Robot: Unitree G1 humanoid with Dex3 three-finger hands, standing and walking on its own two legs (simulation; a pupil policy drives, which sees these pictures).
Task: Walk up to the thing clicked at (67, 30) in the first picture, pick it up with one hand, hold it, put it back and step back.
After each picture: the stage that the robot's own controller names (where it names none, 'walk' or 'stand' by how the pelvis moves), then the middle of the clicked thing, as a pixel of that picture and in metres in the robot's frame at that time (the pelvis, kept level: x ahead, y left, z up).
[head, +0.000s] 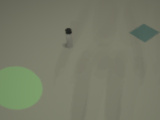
stand; (69, 38) +1.39 +0.19 -0.66
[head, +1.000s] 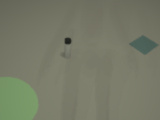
walk; (67, 48) +1.24 +0.13 -0.65
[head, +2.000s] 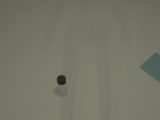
walk; (62, 86) +0.68 +0.16 -0.64
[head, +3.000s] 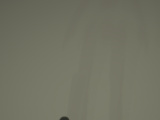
walk; out of the picture +0.38 +0.18 -0.63
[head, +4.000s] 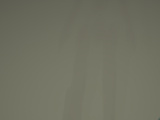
stand; out of the picture +0.29 +0.17 -0.65
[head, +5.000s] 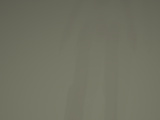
stand; out of the picture +0.29 +0.16 -0.66
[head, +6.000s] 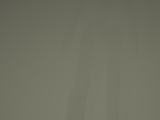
stand; out of the picture +0.29 +0.16 -0.66
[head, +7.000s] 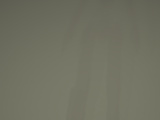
stand; out of the picture +0.28 +0.15 -0.66
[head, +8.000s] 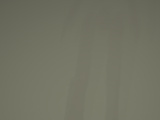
go down; out of the picture +0.29 +0.15 -0.65
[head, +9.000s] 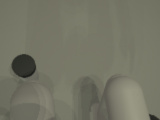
go down; (28, 72) +0.38 +0.19 -0.22
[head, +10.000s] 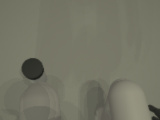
close in; (36, 75) +0.38 +0.18 -0.24
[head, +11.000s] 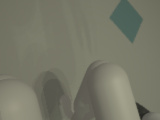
close in; out of the picture +0.37 +0.22 -0.16
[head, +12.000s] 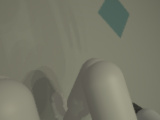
close; out of the picture +0.41 +0.24 -0.15
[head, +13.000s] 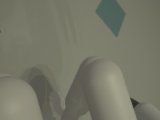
lift; out of the picture +0.39 +0.21 -0.15
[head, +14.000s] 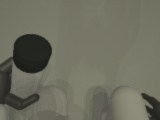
lift; (26, 77) +0.32 +0.19 +0.02
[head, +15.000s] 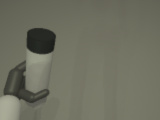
hold; (38, 72) +0.34 +0.15 +0.12
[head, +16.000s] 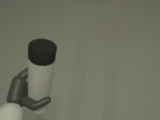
hold; (40, 80) +0.32 +0.15 +0.08
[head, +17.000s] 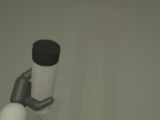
hold; (43, 80) +0.32 +0.14 +0.08
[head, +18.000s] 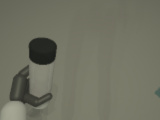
crouch; (41, 77) +0.35 +0.14 +0.04
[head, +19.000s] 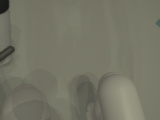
lower; out of the picture +0.48 +0.21 -0.03
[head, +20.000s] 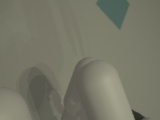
lower; out of the picture +0.44 +0.24 -0.15
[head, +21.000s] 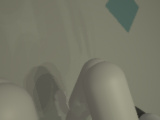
lower; out of the picture +0.42 +0.25 -0.15
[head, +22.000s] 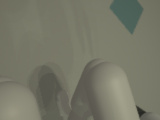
lower; out of the picture +0.41 +0.24 -0.15
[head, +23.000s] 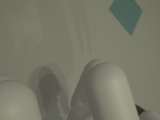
lower; out of the picture +0.40 +0.24 -0.15
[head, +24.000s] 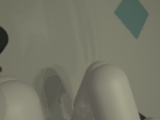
open; out of the picture +0.39 +0.22 -0.16
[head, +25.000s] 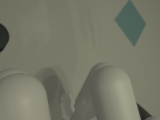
stand; out of the picture +0.39 +0.22 -0.17
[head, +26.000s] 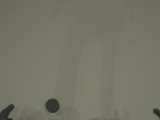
stand; (54, 108) +0.35 +0.16 -0.49
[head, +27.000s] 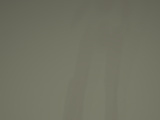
stand; out of the picture +0.33 +0.15 -0.60
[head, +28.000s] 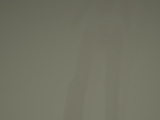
stand; out of the picture +0.32 +0.15 -0.60
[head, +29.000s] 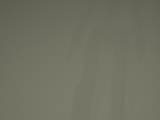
stand; out of the picture +0.35 +0.14 -0.65
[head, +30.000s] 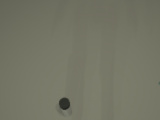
walk; (66, 108) +0.42 +0.14 -0.63
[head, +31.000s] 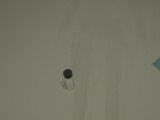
walk; (69, 80) +0.70 +0.16 -0.64
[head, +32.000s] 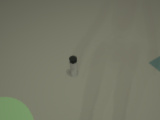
stand; (73, 67) +0.98 +0.16 -0.64
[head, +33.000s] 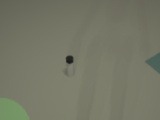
stand; (70, 66) +0.95 +0.15 -0.66
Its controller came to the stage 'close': yes
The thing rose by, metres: 0.73
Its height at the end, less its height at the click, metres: +0.00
